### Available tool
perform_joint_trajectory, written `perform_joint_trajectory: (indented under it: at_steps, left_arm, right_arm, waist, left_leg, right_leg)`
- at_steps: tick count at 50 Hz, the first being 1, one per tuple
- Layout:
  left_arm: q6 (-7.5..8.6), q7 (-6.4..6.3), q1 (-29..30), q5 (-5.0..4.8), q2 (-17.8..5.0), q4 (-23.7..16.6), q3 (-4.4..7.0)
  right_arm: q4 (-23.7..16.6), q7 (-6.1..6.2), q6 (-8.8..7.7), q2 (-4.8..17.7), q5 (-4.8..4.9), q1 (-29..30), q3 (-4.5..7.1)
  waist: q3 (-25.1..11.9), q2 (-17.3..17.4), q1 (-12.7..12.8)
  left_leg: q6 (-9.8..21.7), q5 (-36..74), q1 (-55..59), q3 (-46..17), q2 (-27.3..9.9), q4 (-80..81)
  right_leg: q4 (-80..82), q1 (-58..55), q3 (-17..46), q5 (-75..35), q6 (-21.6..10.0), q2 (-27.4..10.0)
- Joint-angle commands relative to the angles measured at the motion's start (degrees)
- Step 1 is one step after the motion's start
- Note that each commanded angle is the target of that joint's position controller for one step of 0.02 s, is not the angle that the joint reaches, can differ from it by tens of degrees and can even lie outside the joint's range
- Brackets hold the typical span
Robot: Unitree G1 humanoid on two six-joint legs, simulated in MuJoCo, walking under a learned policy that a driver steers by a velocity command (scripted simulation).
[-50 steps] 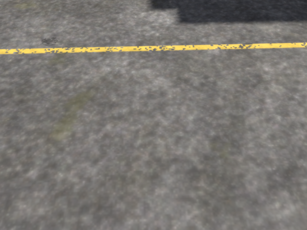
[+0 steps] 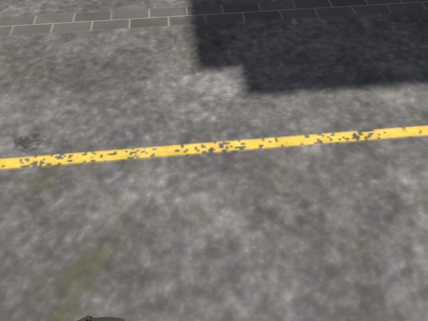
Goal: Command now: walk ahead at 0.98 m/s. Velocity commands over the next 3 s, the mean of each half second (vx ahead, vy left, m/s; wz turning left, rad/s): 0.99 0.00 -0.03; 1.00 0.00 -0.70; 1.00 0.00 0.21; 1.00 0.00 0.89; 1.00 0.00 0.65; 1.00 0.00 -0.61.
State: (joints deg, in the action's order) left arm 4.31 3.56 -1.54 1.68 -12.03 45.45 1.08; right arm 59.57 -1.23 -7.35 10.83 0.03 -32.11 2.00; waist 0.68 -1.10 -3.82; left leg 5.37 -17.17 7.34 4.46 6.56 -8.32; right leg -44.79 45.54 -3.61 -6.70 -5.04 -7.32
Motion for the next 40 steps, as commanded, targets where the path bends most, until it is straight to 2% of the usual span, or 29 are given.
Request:
perform_joint_trajectory:
  at_steps: [1, 4, 5, 6, 7, 8, 9, 10, 11, 12, 13, 14, 16, 18, 20, 23, 25, 27, 28, 29, 30, 31, 32, 33, 34, 35, 37, 38, 40]
  left_arm:
    - [0.55, 0.13, 7.8, -0.69, -2.0, -4.5, -0.44]
    - [0.70, -1.01, 4.4, -0.48, -5.1, -4.3, 0.48]
    - [0.71, -1.64, -2.4, -0.57, -7.0, -2.7, 1.25]
    - [0.67, -2.52, -13.4, -0.66, -9.2, 0.6, 2.34]
    - [0.48, -3.53, -24.5, 0.12, -11.6, 3.8, 3.59]
    - [0.27, -4.41, -30.4, 1.82, -16.5, 4.8, 5.07]
    - [0.26, -3.15, -28.1, 1.74, -16.3, 5.1, 5.50]
    - [0.54, -2.40, -22.4, 0.74, -12.2, 5.1, 5.12]
    - [1.16, -2.11, -19.5, 0.31, -8.5, 5.5, 4.29]
    - [1.60, -2.04, -17.8, 0.78, -5.8, 6.1, 3.65]
    - [1.97, -2.33, -17.5, 0.67, -4.1, 7.0, 2.92]
    - [2.35, -2.64, -17.9, 0.30, -3.4, 8.0, 2.47]
    - [3.38, -2.72, -19.8, -1.00, -4.3, 9.4, 2.41]
    - [3.99, -2.38, -21.3, -1.21, -5.8, 9.4, 2.49]
    - [4.45, -1.96, -22.4, -1.69, -5.7, 9.4, 2.30]
    - [5.10, -2.36, -26.3, -2.65, -8.3, 10.3, 2.46]
    - [4.64, -2.70, -27.1, -2.20, -10.4, 10.6, 2.61]
    - [3.82, -3.29, -27.3, -1.27, -13.5, 10.6, 3.07]
    - [3.05, -3.76, -26.6, -0.49, -15.0, 10.7, 3.38]
    - [2.34, -4.10, -24.5, -0.17, -15.7, 10.3, 3.68]
    - [2.31, -4.03, -24.8, 0.36, -10.8, 8.7, 2.77]
    - [2.31, -3.21, -34.7, -3.42, 0.4, 6.8, 0.50]
    - [2.33, -3.82, -28.0, -3.68, -6.9, 5.7, 1.74]
    - [2.01, -3.80, -20.8, -3.27, -8.3, 4.4, 2.30]
    - [1.58, -3.36, -18.5, -2.63, -7.6, 4.0, 2.17]
    - [0.81, -2.75, -17.6, -1.77, -6.2, 4.0, 2.17]
    - [-1.30, -1.68, -17.8, -0.65, -3.2, 2.6, 1.87]
    - [-2.08, -1.28, -15.8, -0.51, -2.3, 1.2, 1.74]
    - [-2.98, -0.46, -10.4, -0.19, -1.8, -1.7, 1.35]
  right_arm:
    - [-3.0, 0.75, -1.49, 7.6, 0.42, 0.3, 0.58]
    - [-2.5, 1.86, -0.44, 11.5, -1.04, -0.3, 0.93]
    - [-2.1, 2.50, 0.41, 12.9, -1.89, 0.2, 1.28]
    - [-2.3, 3.01, 1.32, 14.1, -2.60, 1.9, 1.70]
    - [-3.1, 3.06, 1.72, 13.9, -2.66, 4.8, 1.83]
    - [-5.4, 1.98, 1.25, 6.5, -1.68, 3.5, 0.40]
    - [-6.7, 0.79, 0.03, 3.8, 1.71, -1.6, -0.12]
    - [-8.5, 1.51, -0.19, 8.0, 1.13, 6.6, 0.52]
    - [-9.9, 1.36, -0.40, 8.2, 0.74, 11.9, 0.52]
    - [-10.2, 1.03, -0.12, 6.8, 0.00, 13.6, 0.21]
    - [-10.8, 0.44, 0.73, 5.4, -1.30, 13.6, -0.06]
    - [-10.9, -0.40, 1.73, 3.7, -2.18, 12.3, -0.52]
    - [-12.8, -1.34, 2.85, 2.9, -2.88, 16.3, -0.92]
    - [-16.2, -1.77, 3.00, 4.1, -2.94, 24.2, -1.25]
    - [-18.4, -2.14, 2.57, 4.2, -2.50, 30.0, -1.79]
    - [-20.7, -2.67, 1.98, 4.2, -1.49, 36.7, -2.51]
    - [-21.5, -1.92, 1.99, 6.6, -1.40, 37.7, -1.94]
    - [-20.7, -0.68, 1.92, 9.8, -1.90, 32.4, -0.73]
    - [-18.5, 0.18, 1.79, 12.1, -1.79, 24.0, 0.33]
    - [-15.0, 1.13, 1.67, 13.8, -1.82, 12.2, 1.31]
    - [-13.4, 2.35, 1.72, 18.5, -3.17, 2.3, 2.79]
    - [-13.4, 1.85, 1.48, 22.1, -5.61, 3.4, 3.85]
    - [-14.1, 0.90, 1.82, 17.4, -3.93, 6.7, 3.70]
    - [-14.0, 0.76, 1.37, 13.0, -3.57, 12.4, 2.79]
    - [-13.5, 0.53, 1.05, 10.5, -3.51, 14.3, 2.41]
    - [-12.5, 0.66, 0.90, 9.0, -3.36, 14.1, 2.02]
    - [-9.9, 0.59, 0.28, 5.7, -2.08, 12.4, 1.10]
    - [-9.0, 0.46, -0.13, 5.4, -1.18, 12.0, 1.08]
    - [-8.2, 0.32, -0.69, 5.2, -0.59, 12.0, 1.01]
  waist:
    - [9.6, 1.6, 1.4]
    - [2.7, 6.6, 4.4]
    - [-1.4, 8.3, 8.0]
    - [-7.0, 9.2, 13.0]
    - [-11.7, 8.2, 18.4]
    - [-17.5, -2.6, 16.3]
    - [-23.6, -14.7, 10.5]
    - [-14.0, -5.7, 10.1]
    - [-7.0, -0.1, 9.1]
    - [-2.9, 4.3, 6.6]
    - [-0.5, 4.3, 4.1]
    - [0.5, 2.0, 2.1]
    - [4.6, 0.6, 1.2]
    - [7.8, 0.7, 2.3]
    - [9.0, 1.3, 3.4]
    - [9.4, 0.3, 5.5]
    - [7.7, -0.2, 5.5]
    - [1.2, -3.2, 2.3]
    - [-4.2, -4.9, -1.8]
    - [-9.4, -4.6, -7.8]
    - [-16.8, -0.9, -9.9]
    - [-25.7, 17.8, -1.2]
    - [-23.1, 12.0, -2.8]
    - [-11.6, 7.5, -1.5]
    - [-6.9, 2.9, -0.5]
    - [-4.1, 2.4, 0.9]
    - [-1.5, 5.4, 3.8]
    - [0.0, 5.8, 4.4]
    - [3.1, 5.3, 4.9]
  left_leg:
    - [3.2, 38.4, -11.0, -3.7, -14.1, 9.9]
    - [1.6, 71.9, 2.8, -2.3, -16.7, -3.1]
    - [1.4, 77.9, 4.4, -2.3, -17.6, -12.8]
    - [1.6, 77.6, 3.0, -2.0, -18.1, -26.1]
    - [2.0, 66.2, -6.1, -1.1, -16.4, -42.5]
    - [2.0, 28.5, -25.4, -1.1, -9.6, -65.7]
    - [1.2, -8.5, -44.0, -8.6, -1.0, -80.8]
    - [3.1, -2.0, -50.3, -10.4, -6.3, -79.3]
    - [3.2, 2.3, -50.2, -9.7, -8.4, -75.6]
    - [3.0, 3.3, -47.8, -9.9, -10.4, -71.9]
    - [2.5, 3.5, -45.2, -10.2, -11.6, -69.5]
    - [1.4, 3.2, -43.4, -9.9, -12.7, -67.1]
    - [-0.4, 4.0, -46.7, -8.2, -14.9, -63.2]
    - [-1.5, 10.5, -49.6, -4.7, -15.6, -54.8]
    - [-1.7, 19.8, -45.4, -1.5, -14.5, -42.1]
    - [-0.6, 30.3, -35.1, 1.1, -11.5, -28.5]
    - [-0.1, 28.8, -34.8, 1.3, -9.3, -23.9]
    - [0.8, 19.7, -28.6, 0.7, -5.4, -22.8]
    - [1.4, 14.3, -20.2, -0.9, -4.3, -23.0]
    - [1.4, 12.3, -7.6, -1.8, -5.9, -21.4]
    - [1.6, -3.1, 6.2, -12.9, -17.3, -24.9]
    - [7.2, -19.9, 21.3, -42.9, -34.6, -16.3]
    - [5.6, -25.9, 16.0, -49.6, -32.2, -7.3]
    - [3.7, -20.0, 6.1, -37.3, -29.6, -6.6]
    - [2.9, -9.4, -1.3, -29.4, -27.9, -5.9]
    - [1.5, -2.4, -6.3, -22.2, -25.6, -4.8]
    - [-0.2, 3.6, -12.2, -13.2, -23.8, -3.4]
    - [-0.9, 6.1, -13.1, -9.4, -23.2, -2.4]
    - [-2.6, 13.0, -15.6, -1.5, -21.4, -0.2]
  right_leg:
    - [10.3, -12.0, -4.8, -5.4, -1.5, 4.3]
    - [13.4, -17.8, -6.4, 4.4, -3.6, 10.6]
    - [13.5, -24.3, -5.4, 8.6, -4.4, 12.1]
    - [14.4, -34.6, -4.2, 12.2, -5.5, 12.5]
    - [15.1, -48.4, -0.9, 15.8, -7.0, 8.8]
    - [13.3, -64.1, 17.7, 32.6, -10.3, -6.1]
    - [25.4, -73.5, 50.3, 41.8, -16.8, -15.9]
    - [29.2, -66.9, 44.3, 41.4, -13.8, -12.0]
    - [30.7, -57.2, 35.4, 34.6, -12.5, -10.6]
    - [32.3, -48.9, 29.6, 29.5, -10.8, -8.4]
    - [33.6, -42.4, 24.9, 27.2, -9.0, -5.8]
    - [35.3, -38.0, 22.2, 27.6, -8.4, -4.6]
    - [38.8, -34.0, 17.8, 24.8, -8.1, -3.0]
    - [41.9, -31.7, 12.3, 16.6, -7.7, -0.5]
    - [42.7, -29.6, 6.5, 5.3, -6.3, 3.0]
    - [47.1, -31.6, 6.5, -6.7, -5.7, 1.0]
    - [43.8, -41.8, 6.7, -19.3, -5.6, -0.3]
    - [31.9, -50.5, 7.6, -39.5, -4.6, -1.9]
    - [20.9, -51.0, 8.3, -42.3, -3.9, -2.2]
    - [6.1, -45.6, 7.8, -34.3, -3.4, -0.3]
    - [-13.0, -33.8, 7.2, -16.2, -3.7, 2.6]
    - [-35.1, -12.3, 7.1, 33.1, -2.1, 10.4]
    - [-38.6, -7.0, 9.3, 29.1, -3.8, 8.5]
    - [-36.0, -4.4, 8.5, 22.0, -3.7, 5.2]
    - [-33.6, -5.7, 8.2, 19.7, -3.4, 3.4]
    - [-32.3, -7.3, 8.2, 19.2, -3.3, 1.9]
    - [-31.4, -8.9, 7.5, 19.0, -2.5, 0.0]
    - [-30.7, -6.9, 7.0, 18.3, -2.2, -0.8]
    - [-28.1, -4.0, 4.7, 13.9, -1.6, -1.3]
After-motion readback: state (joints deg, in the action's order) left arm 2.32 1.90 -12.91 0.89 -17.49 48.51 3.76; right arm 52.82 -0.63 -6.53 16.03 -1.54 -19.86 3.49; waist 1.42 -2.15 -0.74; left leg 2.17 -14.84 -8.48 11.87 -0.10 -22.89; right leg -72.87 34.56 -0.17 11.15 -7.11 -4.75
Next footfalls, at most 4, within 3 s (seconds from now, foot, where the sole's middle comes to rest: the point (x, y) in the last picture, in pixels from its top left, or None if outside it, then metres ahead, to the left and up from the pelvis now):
0.14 right None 0.36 -0.08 -0.77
0.60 left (178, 231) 0.81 0.11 -0.77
1.06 right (240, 150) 1.18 -0.15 -0.77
1.52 left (245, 84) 1.60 -0.22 -0.77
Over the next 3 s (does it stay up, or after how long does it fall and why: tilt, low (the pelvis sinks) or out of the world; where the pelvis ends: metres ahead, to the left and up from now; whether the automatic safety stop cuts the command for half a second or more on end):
stays up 2.72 0.03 -0.01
